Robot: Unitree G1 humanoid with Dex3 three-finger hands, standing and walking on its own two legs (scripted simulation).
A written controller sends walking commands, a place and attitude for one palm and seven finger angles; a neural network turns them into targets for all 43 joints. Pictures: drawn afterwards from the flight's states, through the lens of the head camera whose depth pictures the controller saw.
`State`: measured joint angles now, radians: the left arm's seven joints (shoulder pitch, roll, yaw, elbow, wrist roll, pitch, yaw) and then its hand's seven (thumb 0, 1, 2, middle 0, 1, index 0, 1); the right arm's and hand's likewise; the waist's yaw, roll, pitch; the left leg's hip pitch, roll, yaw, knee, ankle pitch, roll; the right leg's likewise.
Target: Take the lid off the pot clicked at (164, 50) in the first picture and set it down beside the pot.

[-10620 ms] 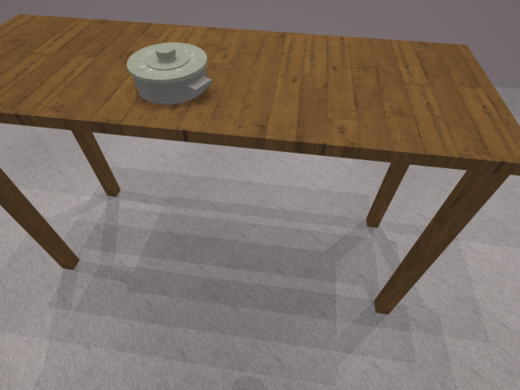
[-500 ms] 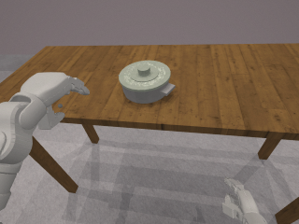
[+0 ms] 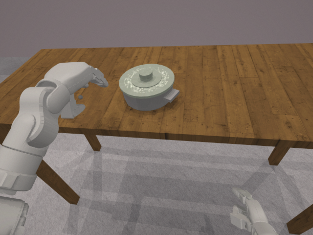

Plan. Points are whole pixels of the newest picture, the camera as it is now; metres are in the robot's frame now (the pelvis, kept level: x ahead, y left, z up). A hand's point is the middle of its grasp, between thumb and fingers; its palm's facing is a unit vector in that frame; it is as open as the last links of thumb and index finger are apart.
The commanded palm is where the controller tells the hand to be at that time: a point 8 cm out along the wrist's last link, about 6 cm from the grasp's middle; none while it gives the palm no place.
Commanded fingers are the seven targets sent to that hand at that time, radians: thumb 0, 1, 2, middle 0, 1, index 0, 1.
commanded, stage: move the open hand above the knob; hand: left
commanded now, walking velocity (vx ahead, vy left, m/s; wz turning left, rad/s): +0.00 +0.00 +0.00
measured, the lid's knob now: (145, 73) +0.54 +0.09 +0.15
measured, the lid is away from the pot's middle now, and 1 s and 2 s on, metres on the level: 0.00 0.00 0.00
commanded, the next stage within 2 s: lower the open fingers around the knob in 1.86 s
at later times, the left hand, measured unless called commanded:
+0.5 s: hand (107, 79) +0.42 +0.16 +0.21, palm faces -0.13 -0.04 -0.99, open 10.1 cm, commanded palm +0.40 +0.16 +0.28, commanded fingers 0.00 -0.41 1.69 -0.86 -0.08 -0.86 -0.08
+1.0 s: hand (134, 63) +0.48 +0.10 +0.22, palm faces -0.19 -0.02 -0.98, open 10.1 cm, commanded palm +0.48 +0.11 +0.28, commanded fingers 0.00 -0.41 1.69 -0.86 -0.08 -0.86 -0.08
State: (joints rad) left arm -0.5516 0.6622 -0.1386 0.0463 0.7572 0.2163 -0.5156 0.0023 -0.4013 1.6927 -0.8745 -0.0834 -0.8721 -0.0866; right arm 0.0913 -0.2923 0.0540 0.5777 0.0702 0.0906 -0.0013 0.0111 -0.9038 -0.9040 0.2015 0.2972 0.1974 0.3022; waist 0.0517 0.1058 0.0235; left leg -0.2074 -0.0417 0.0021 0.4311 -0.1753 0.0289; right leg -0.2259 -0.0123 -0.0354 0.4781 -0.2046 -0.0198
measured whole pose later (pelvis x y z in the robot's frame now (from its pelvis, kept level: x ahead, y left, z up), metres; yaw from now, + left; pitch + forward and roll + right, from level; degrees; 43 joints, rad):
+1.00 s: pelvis +0.04 +0.01 +0.00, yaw -1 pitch +2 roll +1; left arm -1.06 0.39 -0.39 0.57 0.84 0.37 -0.47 0.00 -0.40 1.69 -0.87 -0.08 -0.87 -0.09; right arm 0.15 -0.27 0.05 0.63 0.07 0.13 0.01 0.01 -0.91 -0.90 0.20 0.30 0.20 0.30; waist -0.02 0.08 -0.02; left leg -0.22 -0.06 0.02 0.38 -0.20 0.05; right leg -0.25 -0.02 -0.02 0.44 -0.23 0.00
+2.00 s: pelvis +0.04 +0.02 +0.00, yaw -1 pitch +3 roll +1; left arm -1.17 0.32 -0.39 0.73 0.85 0.37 -0.45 0.00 -0.40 1.69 -0.87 -0.08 -0.87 -0.09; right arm 0.16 -0.25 0.04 0.64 0.06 0.14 0.01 0.01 -0.91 -0.90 0.20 0.30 0.20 0.30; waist -0.03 0.07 -0.05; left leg -0.22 -0.07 0.02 0.36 -0.19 0.06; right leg -0.25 -0.04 -0.01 0.42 -0.22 0.01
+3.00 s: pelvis +0.05 +0.02 +0.00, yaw -1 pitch +4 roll +1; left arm -1.19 0.27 -0.41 0.93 0.85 0.37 -0.44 0.00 -0.40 1.69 -0.86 -0.08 -0.87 -0.09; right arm 0.21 -0.27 0.03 0.68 0.05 0.14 0.00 0.01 -0.91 -0.90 0.20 0.30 0.20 0.30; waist -0.06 0.06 -0.06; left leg -0.25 -0.06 0.02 0.37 -0.20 0.06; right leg -0.27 -0.03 -0.01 0.43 -0.23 0.01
